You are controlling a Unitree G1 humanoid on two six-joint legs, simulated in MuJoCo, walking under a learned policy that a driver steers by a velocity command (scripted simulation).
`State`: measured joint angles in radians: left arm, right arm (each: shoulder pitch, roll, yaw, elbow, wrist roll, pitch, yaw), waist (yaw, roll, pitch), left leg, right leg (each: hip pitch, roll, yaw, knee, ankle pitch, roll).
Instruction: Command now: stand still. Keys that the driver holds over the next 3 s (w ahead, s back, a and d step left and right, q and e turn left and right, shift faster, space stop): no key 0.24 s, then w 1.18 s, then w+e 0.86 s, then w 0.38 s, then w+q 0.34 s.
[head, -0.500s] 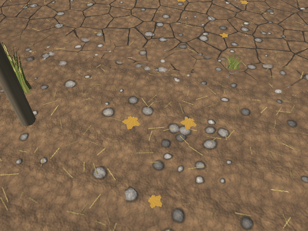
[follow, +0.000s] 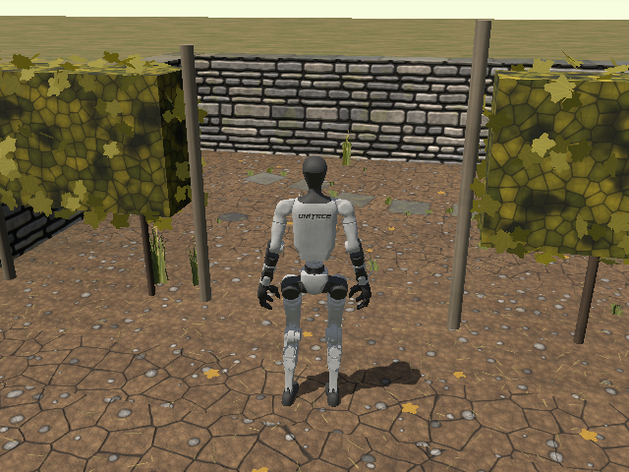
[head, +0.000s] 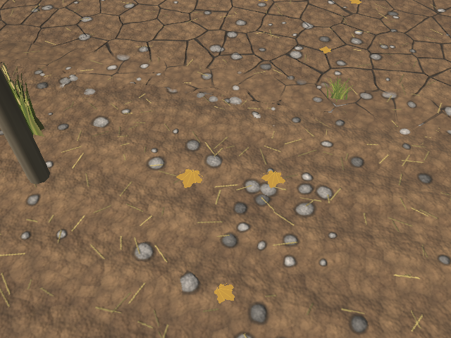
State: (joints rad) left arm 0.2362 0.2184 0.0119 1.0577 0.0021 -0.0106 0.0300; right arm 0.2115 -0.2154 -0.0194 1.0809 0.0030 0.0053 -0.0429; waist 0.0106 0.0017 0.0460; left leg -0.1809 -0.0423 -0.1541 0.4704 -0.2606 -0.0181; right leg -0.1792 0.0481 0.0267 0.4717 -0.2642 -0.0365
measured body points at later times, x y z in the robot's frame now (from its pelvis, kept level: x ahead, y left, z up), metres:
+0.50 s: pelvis +0.04 +0.02 +0.00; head +0.04 +0.04 +0.45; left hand +0.01 +0.29 -0.15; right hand +0.09 -0.24 -0.13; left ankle +0.03 +0.14 -0.72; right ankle -0.01 -0.10 -0.74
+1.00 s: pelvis +0.26 +0.05 -0.01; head +0.30 +0.05 +0.43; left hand +0.50 +0.26 -0.11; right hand +0.15 -0.20 -0.14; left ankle +0.06 +0.15 -0.74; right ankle +0.44 -0.07 -0.72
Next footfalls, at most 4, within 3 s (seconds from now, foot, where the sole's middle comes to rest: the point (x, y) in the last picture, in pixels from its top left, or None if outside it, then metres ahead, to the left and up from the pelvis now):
0.56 left None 0.10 0.15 -0.78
1.04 right None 0.48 -0.06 -0.78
1.58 left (184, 252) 0.79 0.18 -0.78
2.12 right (270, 197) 1.02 -0.12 -0.78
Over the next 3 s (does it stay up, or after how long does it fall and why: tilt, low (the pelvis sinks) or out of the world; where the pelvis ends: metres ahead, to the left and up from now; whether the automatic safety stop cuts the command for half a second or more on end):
stays up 1.35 -0.15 0.01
